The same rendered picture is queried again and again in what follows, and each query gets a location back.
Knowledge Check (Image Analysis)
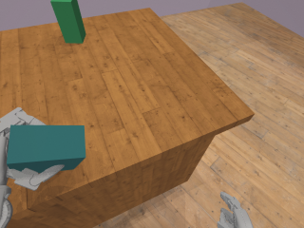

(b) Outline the table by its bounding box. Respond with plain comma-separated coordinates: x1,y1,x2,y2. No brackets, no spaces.
0,8,256,228

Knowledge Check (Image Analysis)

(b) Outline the sponge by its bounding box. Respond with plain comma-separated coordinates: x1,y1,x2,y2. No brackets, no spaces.
7,124,86,174

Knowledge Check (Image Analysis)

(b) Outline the robot right hand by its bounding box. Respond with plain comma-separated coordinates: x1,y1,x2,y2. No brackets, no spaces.
218,191,254,228

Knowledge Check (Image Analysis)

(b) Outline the robot left forearm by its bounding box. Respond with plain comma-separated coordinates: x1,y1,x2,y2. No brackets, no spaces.
0,185,13,228

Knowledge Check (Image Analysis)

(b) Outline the robot left hand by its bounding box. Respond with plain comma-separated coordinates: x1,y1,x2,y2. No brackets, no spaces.
0,107,65,191

